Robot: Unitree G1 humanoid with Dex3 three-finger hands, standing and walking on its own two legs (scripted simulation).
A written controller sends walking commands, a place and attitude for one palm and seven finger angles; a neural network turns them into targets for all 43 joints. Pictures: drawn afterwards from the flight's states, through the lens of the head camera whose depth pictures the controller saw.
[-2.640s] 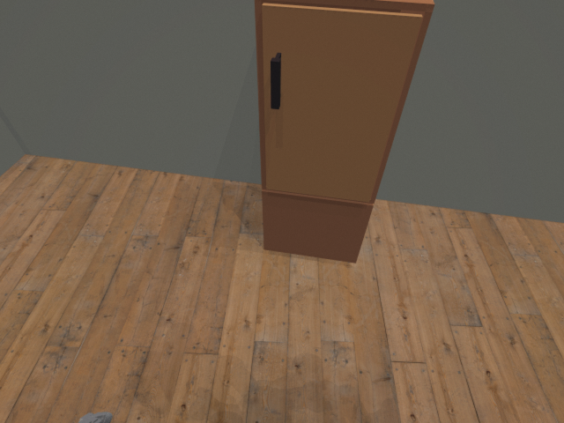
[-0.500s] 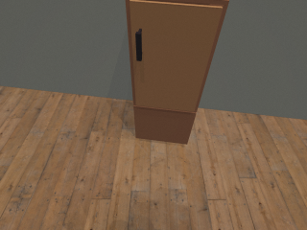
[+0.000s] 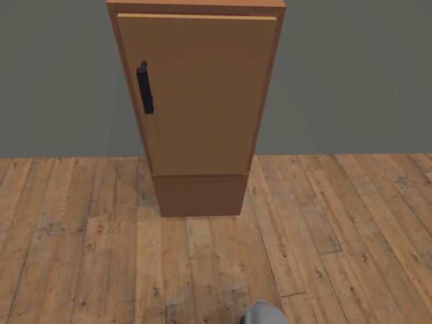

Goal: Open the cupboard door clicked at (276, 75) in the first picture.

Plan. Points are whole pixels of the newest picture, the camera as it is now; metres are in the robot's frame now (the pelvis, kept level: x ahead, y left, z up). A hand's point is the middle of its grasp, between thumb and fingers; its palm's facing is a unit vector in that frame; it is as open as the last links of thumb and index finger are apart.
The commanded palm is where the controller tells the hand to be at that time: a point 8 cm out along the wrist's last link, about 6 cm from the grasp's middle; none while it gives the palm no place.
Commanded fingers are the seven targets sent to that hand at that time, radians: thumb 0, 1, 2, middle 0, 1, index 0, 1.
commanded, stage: take the last steps up to it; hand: left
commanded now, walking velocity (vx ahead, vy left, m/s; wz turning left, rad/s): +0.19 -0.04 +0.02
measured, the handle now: (146, 87) +0.67 +0.19 +0.05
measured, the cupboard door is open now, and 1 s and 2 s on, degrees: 0 0 0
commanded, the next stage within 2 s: come to a stop and stand still in 0.08 s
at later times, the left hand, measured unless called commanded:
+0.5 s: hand out of the picture +0.15 +0.17 -0.19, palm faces +0.09 -0.98 -0.18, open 7.3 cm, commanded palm none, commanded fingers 0.00 0.90 0.90 -0.20 -0.30 -0.20 -0.30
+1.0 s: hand out of the picture +0.06 +0.09 -0.18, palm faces +0.04 -0.98 -0.17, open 7.4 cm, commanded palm none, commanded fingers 0.00 0.90 0.90 -0.20 -0.30 -0.20 -0.30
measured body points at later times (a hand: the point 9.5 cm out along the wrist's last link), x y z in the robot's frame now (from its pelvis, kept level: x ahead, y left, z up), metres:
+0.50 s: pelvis +0.12 -0.02 -0.01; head +0.13 +0.01 +0.44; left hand +0.15 +0.22 -0.18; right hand +0.20 -0.25 -0.15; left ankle +0.17 +0.07 -0.74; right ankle +0.14 -0.13 -0.72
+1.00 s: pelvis +0.08 -0.07 +0.00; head +0.07 -0.07 +0.45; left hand +0.06 +0.15 -0.16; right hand +0.08 -0.31 -0.16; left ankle +0.16 +0.07 -0.74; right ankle +0.05 -0.17 -0.74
